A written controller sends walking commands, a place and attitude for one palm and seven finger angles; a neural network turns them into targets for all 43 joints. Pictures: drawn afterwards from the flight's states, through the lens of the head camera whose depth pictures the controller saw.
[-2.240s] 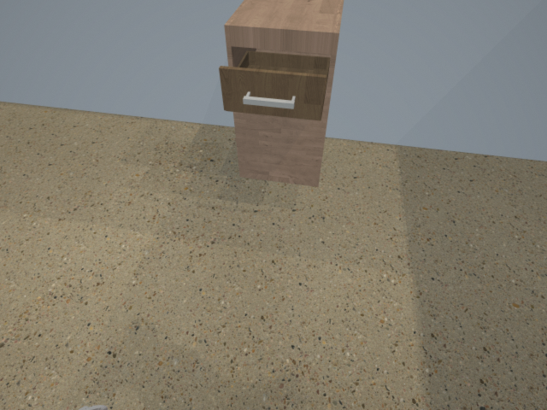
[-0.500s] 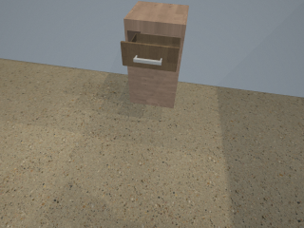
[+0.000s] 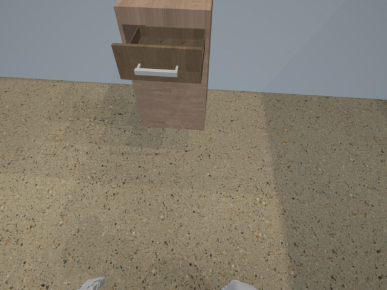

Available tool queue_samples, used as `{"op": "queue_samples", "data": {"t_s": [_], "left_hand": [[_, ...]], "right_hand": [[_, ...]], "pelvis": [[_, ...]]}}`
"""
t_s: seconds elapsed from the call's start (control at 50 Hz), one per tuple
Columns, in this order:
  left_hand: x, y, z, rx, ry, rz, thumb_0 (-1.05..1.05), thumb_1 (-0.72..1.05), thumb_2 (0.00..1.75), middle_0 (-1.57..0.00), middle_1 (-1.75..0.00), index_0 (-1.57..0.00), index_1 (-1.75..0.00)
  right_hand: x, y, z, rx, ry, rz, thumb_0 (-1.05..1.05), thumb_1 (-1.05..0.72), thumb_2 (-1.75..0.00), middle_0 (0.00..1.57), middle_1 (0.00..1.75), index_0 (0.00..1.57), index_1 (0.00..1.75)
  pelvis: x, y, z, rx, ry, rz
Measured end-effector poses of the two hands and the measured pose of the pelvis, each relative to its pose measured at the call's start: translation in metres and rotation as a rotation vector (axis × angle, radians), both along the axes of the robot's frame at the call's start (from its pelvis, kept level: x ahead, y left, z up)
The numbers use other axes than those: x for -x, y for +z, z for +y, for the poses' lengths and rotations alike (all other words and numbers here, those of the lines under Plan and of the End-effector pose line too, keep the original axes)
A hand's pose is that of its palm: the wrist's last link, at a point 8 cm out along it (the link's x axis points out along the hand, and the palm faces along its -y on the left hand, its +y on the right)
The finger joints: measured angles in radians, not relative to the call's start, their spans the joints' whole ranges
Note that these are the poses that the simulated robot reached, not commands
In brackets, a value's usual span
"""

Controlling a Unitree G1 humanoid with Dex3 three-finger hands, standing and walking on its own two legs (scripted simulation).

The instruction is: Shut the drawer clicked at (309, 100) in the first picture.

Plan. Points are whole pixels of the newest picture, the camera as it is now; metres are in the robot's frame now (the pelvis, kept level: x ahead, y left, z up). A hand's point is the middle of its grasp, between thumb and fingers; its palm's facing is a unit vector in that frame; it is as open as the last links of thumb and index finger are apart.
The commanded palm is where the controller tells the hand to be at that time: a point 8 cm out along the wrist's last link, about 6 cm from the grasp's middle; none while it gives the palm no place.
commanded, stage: walk to a spot facing it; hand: left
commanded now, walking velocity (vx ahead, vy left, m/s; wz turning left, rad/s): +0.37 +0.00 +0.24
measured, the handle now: (157, 69) +0.98 +0.19 -0.13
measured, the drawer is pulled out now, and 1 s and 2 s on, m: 0.19 0.19 0.19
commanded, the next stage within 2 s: turn to face it in 0.28 s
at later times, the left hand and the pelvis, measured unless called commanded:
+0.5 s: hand out of the picture +0.12 +0.22 -0.17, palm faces +0.19 -0.97 -0.14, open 7.3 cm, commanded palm none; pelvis +0.19 +0.06 +0.01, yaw +5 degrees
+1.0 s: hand (116, 231) +0.28 +0.22 -0.15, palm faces +0.07 -0.98 -0.19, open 7.3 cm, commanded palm none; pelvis +0.25 +0.04 +0.02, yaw +0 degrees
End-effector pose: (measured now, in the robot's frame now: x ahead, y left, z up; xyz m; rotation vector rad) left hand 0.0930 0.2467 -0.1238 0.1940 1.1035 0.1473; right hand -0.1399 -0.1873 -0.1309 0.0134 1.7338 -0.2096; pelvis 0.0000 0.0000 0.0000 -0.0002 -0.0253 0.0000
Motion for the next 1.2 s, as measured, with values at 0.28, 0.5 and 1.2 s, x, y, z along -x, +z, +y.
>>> {"op": "queue_samples", "data": {"t_s": [0.28,0.5,1.2], "left_hand": [[0.019,-0.006,-0.015,0.108,0.163,0.218,0.00,0.93,0.90,-0.20,-0.30,-0.20,-0.30],[-0.012,-0.018,0.026,0.125,0.245,0.365,0.01,0.91,0.90,-0.19,-0.30,-0.20,-0.30],[-0.233,0.013,0.013,0.053,0.011,0.165,0.01,0.92,0.90,-0.19,-0.30,-0.20,-0.30]], "right_hand": [[-0.347,0.037,-0.033,0.118,0.257,-0.604,0.01,-0.91,-0.90,0.19,0.30,0.19,0.30],[-0.445,0.030,0.035,0.096,0.345,-0.632,0.00,-0.91,-0.90,0.20,0.30,0.20,0.30],[-0.337,0.014,0.012,0.065,0.025,-0.234,0.01,-0.91,-0.90,0.20,0.30,0.20,0.30]], "pelvis": [[-0.107,0.023,0.014,0.047,0.077,0.003],[-0.186,0.015,0.056,0.014,0.095,-0.009],[-0.273,0.027,0.029,-0.007,-0.035,0.018]]}}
